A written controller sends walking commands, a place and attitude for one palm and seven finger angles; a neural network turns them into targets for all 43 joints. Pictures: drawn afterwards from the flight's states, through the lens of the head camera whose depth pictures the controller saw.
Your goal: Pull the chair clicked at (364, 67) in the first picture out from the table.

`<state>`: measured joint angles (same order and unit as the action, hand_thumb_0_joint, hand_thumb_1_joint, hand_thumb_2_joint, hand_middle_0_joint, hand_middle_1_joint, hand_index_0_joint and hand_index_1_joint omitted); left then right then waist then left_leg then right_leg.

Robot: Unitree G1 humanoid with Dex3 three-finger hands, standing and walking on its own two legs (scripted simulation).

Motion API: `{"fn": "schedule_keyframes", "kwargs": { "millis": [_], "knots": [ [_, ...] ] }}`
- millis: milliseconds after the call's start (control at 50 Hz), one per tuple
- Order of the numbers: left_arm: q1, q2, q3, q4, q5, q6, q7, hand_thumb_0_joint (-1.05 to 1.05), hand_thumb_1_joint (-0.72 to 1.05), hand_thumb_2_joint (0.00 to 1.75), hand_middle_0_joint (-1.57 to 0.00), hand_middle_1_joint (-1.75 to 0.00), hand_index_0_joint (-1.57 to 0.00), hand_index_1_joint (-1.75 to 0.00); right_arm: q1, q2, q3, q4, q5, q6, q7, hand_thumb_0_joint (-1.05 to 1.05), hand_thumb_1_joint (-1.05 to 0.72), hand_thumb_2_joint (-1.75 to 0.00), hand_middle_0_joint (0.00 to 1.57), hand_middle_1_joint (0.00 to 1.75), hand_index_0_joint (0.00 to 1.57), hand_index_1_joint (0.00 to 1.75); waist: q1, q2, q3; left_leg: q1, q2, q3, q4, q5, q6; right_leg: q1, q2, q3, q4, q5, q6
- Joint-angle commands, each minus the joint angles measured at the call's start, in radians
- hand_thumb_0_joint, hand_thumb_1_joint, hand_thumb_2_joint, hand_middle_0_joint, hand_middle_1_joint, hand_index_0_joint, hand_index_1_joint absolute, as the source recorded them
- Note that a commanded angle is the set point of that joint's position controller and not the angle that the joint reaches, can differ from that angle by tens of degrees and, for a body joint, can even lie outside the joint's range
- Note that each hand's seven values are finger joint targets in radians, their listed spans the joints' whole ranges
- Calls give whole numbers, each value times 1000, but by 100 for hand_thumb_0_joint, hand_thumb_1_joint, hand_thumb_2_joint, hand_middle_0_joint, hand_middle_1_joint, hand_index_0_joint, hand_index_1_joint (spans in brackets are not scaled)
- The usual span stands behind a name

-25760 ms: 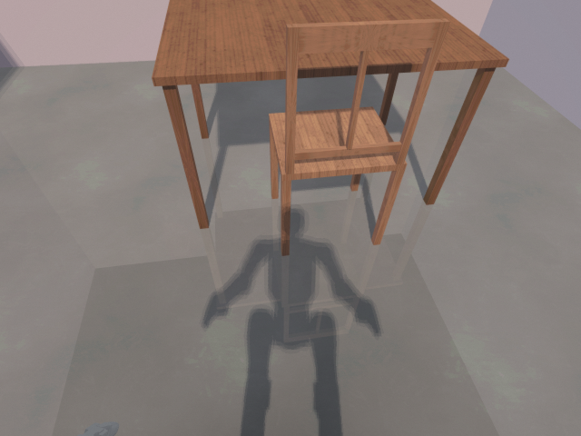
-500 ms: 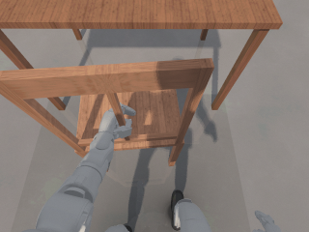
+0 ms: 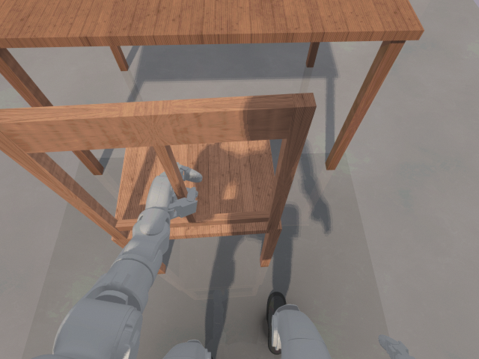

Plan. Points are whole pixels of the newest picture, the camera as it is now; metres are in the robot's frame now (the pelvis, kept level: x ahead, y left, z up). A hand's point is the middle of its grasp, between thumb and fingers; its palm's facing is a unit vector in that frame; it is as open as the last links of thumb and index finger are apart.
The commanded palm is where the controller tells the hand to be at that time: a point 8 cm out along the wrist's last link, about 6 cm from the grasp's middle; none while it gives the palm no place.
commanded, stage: step backward, pulling the chair out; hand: left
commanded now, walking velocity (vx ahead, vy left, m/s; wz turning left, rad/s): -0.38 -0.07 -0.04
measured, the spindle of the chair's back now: (180, 189) +0.41 +0.11 -0.04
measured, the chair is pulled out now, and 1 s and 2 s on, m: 0.25 0.30 0.30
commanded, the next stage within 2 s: none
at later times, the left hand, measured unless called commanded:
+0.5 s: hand (187, 222) +0.34 +0.09 -0.05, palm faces -0.07 -0.98 -0.19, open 5.1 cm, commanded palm +0.35 +0.15 -0.05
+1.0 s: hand (186, 225) +0.34 +0.09 -0.05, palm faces -0.05 -0.98 -0.21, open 5.1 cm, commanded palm +0.35 +0.15 -0.05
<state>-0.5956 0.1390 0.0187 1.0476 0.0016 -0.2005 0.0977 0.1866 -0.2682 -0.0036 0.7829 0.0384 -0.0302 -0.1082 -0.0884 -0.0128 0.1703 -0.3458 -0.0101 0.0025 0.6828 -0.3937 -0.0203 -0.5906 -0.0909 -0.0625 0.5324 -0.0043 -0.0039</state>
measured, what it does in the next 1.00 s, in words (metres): stands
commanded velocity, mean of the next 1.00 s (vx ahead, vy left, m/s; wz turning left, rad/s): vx -0.38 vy -0.02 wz -0.01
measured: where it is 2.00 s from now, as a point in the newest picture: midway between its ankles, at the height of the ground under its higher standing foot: outside the picture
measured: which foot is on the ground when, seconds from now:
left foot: down 0.00-1.00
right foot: down 0.00-1.00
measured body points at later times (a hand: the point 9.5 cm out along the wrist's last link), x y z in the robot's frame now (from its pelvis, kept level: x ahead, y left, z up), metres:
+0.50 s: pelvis -0.02 -0.01 +0.01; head +0.06 -0.03 +0.45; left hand +0.34 +0.14 -0.04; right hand +0.05 -0.27 -0.13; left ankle -0.03 +0.13 -0.71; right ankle +0.11 -0.13 -0.71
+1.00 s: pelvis -0.03 -0.01 +0.00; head +0.05 -0.03 +0.44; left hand +0.34 +0.14 -0.04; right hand +0.03 -0.28 -0.14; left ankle -0.03 +0.13 -0.71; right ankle +0.11 -0.13 -0.71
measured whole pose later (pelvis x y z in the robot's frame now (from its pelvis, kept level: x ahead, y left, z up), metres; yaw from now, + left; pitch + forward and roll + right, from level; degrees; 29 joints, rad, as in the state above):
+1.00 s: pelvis -0.03 -0.01 +0.00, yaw -1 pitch +3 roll +2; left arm -0.53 0.16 0.03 1.09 -0.03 -0.23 0.10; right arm 0.23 -0.25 -0.01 0.78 0.05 -0.05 -0.11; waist -0.08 0.00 0.12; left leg -0.38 0.01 0.02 0.69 -0.43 -0.03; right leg -0.57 -0.06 -0.04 0.57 -0.07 -0.02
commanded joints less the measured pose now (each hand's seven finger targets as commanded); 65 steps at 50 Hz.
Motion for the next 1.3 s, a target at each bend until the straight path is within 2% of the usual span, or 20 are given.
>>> {"fn": "schedule_keyframes", "kwargs": {
  "millis": [0,20,40,100,160,200,240,340,420,520,600,660,720,800,920,1000,1060,1140,1200,1280],
  "knots": [
    [-267,130,-23,-280,5,-83,-2,0,90,90,-50,-145,-50,-145,58,-125,-46,-144,-18,-15,-17,0,-90,-90,20,30,20,30,46,225,-504,-83,194,-127,-312,215,65,431,-18,56,134,-136,17],
    [-275,135,-22,-310,6,-81,-1,0,90,90,-50,-145,-50,-145,41,-124,-41,-151,-25,-8,-16,0,-90,-90,20,30,20,30,50,317,-444,-122,229,-155,-340,264,83,439,-4,51,212,-160,10],
    [-265,156,4,-308,9,-75,3,0,90,90,-50,-145,-50,-145,44,-117,-44,-159,-23,-4,-13,0,-90,-90,20,30,20,30,59,289,-419,-150,246,-157,-318,314,85,441,6,55,246,-165,2],
    [-308,150,-1,-287,4,-75,5,0,90,90,-50,-145,-50,-145,112,-116,-71,-147,-12,-1,-9,0,-90,-90,20,30,20,30,35,-14,-485,-1,177,-79,-83,534,16,462,-63,122,70,301,-38],
    [-315,189,8,-220,0,-78,3,0,90,90,-50,-145,-50,-145,146,-128,-77,-100,-8,-3,-12,0,-90,-90,20,30,20,30,18,-82,-591,41,78,-30,24,172,-35,526,-193,212,-31,550,-96],
    [-275,205,21,-178,2,-72,0,0,90,90,-50,-145,-50,-145,127,-116,-64,-95,0,-5,-14,0,-90,-90,20,30,20,30,36,-95,-579,22,53,-32,5,-50,-22,493,-212,212,-104,306,-79],
    [-265,201,13,-175,-3,-62,3,0,90,90,-50,-145,-50,-145,127,-126,-57,-86,5,-9,-16,0,-90,-90,20,30,20,30,33,-85,-572,62,64,-19,-104,-1,-9,467,-181,174,-119,164,-50],
    [-251,177,3,-242,-8,-70,7,0,90,90,-50,-145,-50,-145,58,-130,-49,-135,-13,7,-19,0,-90,-90,20,30,20,30,52,227,-484,-38,216,-109,-286,360,55,453,-8,65,115,-53,12],
    [-291,205,16,-261,-16,-72,8,0,90,90,-50,-145,-50,-145,70,-124,-57,-143,-3,-1,-19,0,-90,-90,20,30,20,30,53,36,-462,-88,172,-55,-197,188,27,455,-72,141,52,-21,-16],
    [-265,243,28,-183,-11,-92,15,0,90,90,-50,-145,-50,-145,138,-115,-60,-82,7,-27,-17,0,-90,-90,20,30,20,30,44,-155,-484,74,39,19,-31,-66,1,295,-172,247,-237,-249,-42],
    [-268,236,34,-149,6,-100,18,0,90,90,-50,-145,-50,-145,132,-114,-43,-65,5,-36,-14,0,-90,-90,20,30,20,30,38,-111,-529,100,47,1,-92,-20,6,324,-163,192,-212,-203,-25],
    [-285,209,19,-183,3,-109,17,0,90,90,-50,-145,-50,-145,91,-136,-44,-98,-1,-37,-27,0,-90,-90,20,30,20,30,46,124,-509,18,170,-86,-272,189,45,361,-28,88,6,-157,24],
    [-323,195,4,-237,-3,-107,14,0,90,90,-50,-145,-50,-145,59,-121,-41,-129,-1,-39,-30,0,-90,-90,20,30,20,30,58,167,-449,-104,227,-91,-298,200,61,414,-6,83,125,-181,13],
    [-314,203,11,-213,1,-106,13,0,90,90,-50,-145,-50,-145,105,-116,-56,-111,-4,-34,-30,0,-90,-90,20,30,20,30,41,53,-495,-29,178,-43,-158,342,10,422,-72,143,91,155,-21],
    [-255,258,39,-153,-8,-97,20,0,90,90,-50,-145,-50,-145,155,-116,-60,-69,6,-44,-22,0,-90,-90,20,30,20,30,47,-160,-470,46,23,16,12,-100,-2,264,-189,283,-244,-306,-56],
    [-275,249,45,-142,9,-101,21,0,90,90,-50,-145,-50,-145,144,-113,-39,-60,4,-51,-14,0,-90,-90,20,30,20,30,37,-126,-546,76,30,-4,-44,-58,2,340,-183,208,-214,-213,-38],
    [-280,215,26,-175,4,-102,18,0,90,90,-50,-145,-50,-145,100,-142,-42,-97,-2,-45,-27,0,-90,-90,20,30,20,30,43,105,-529,12,161,-117,-258,196,46,376,-36,93,12,-131,20],
    [-331,193,8,-234,-2,-95,16,0,90,90,-50,-145,-50,-145,67,-121,-41,-133,-1,-44,-27,0,-90,-90,20,30,20,30,61,165,-431,-120,232,-105,-280,223,64,410,-9,93,145,-160,4],
    [-318,207,15,-220,-1,-97,18,0,90,90,-50,-145,-50,-145,103,-118,-55,-116,-4,-39,-27,0,-90,-90,20,30,20,30,46,68,-483,-45,193,-58,-164,339,22,424,-63,141,109,124,-19],
    [-285,227,17,-185,-7,-92,16,0,90,90,-50,-145,-50,-145,131,-116,-56,-93,3,-38,-23,0,-90,-90,20,30,20,30,48,-71,-447,-41,78,-20,-56,-56,4,304,-151,261,-101,-185,-52]
  ]
}}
